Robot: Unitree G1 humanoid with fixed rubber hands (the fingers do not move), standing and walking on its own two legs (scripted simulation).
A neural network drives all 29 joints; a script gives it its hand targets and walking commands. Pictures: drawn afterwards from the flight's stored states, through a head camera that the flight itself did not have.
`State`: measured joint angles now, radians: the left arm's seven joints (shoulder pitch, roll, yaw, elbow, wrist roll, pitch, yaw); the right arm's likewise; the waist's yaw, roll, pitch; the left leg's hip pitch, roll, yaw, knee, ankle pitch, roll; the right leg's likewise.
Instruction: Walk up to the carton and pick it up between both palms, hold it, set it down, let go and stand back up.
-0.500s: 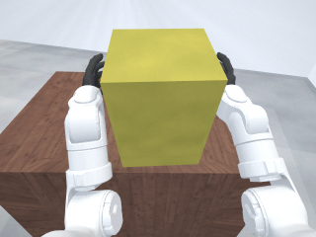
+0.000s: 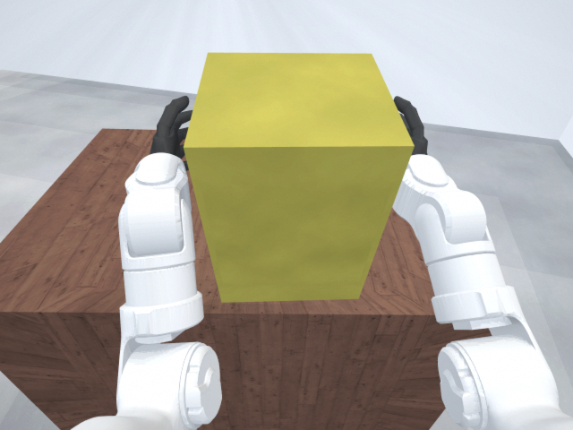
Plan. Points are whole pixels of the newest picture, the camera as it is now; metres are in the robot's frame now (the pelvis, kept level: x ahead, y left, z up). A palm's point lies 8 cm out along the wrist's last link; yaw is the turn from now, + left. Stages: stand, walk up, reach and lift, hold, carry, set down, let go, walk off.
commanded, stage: hold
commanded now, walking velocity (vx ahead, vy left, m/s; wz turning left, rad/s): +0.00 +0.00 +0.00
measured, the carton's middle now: (290, 187) +0.37 +0.01 +0.21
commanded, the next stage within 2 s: none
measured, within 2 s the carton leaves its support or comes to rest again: neither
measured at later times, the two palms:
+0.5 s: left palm (168, 161) +0.35 +0.16 +0.26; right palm (405, 160) +0.36 -0.14 +0.25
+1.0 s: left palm (168, 162) +0.35 +0.15 +0.26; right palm (407, 160) +0.36 -0.14 +0.26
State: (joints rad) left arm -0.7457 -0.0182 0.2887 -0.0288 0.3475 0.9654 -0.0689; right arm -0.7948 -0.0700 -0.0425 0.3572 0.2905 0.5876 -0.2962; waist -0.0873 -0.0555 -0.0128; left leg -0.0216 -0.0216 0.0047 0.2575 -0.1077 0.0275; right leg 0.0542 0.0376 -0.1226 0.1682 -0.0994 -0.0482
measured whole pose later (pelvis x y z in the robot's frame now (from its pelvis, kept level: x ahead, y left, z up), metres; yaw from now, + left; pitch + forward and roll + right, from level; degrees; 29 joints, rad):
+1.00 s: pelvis +0.00 +0.00 +0.00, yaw +0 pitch -8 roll -1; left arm -0.74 -0.02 0.29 -0.05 0.35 0.98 -0.07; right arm -0.79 -0.07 -0.04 0.34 0.30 0.59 -0.30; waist -0.09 -0.06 0.00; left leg -0.01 -0.02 0.00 0.26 -0.11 0.03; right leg 0.07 0.04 -0.12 0.17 -0.10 -0.05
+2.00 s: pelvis +0.00 +0.00 +0.00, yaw +0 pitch -7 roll -1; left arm -0.78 -0.01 0.29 -0.01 0.35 0.97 -0.07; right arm -0.83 -0.06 -0.07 0.39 0.28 0.59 -0.29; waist -0.08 -0.06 0.01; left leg -0.03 -0.03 0.00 0.26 -0.11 0.03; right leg 0.04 0.03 -0.12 0.19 -0.11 -0.05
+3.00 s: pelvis +0.00 +0.00 +0.00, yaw +0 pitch -7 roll -1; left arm -0.76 -0.02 0.29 -0.02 0.35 0.96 -0.07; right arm -0.81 -0.07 -0.06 0.37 0.28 0.59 -0.30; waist -0.09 -0.06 0.00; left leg -0.03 -0.02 0.00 0.26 -0.10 0.03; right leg 0.04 0.04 -0.12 0.18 -0.10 -0.05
